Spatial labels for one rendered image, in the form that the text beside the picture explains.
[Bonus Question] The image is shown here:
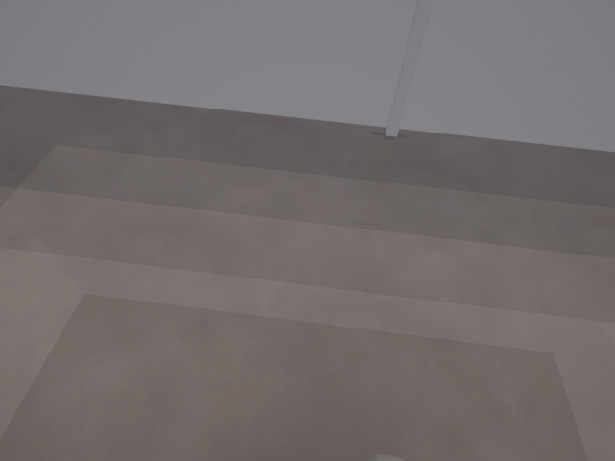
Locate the panel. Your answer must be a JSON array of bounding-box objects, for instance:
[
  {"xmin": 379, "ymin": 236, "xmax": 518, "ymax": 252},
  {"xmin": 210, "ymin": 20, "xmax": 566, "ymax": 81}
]
[{"xmin": 386, "ymin": 0, "xmax": 434, "ymax": 137}]

